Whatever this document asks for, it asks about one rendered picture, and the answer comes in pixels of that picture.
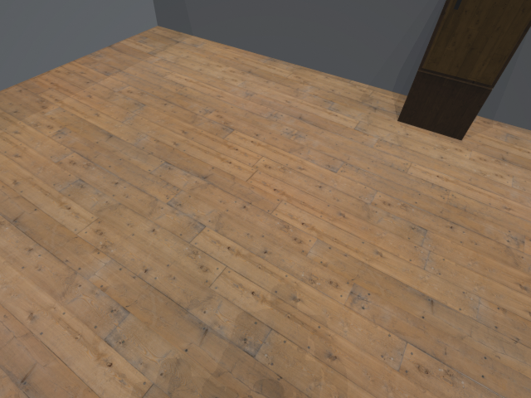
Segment cupboard door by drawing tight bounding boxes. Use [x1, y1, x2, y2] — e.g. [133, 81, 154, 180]
[423, 0, 531, 85]

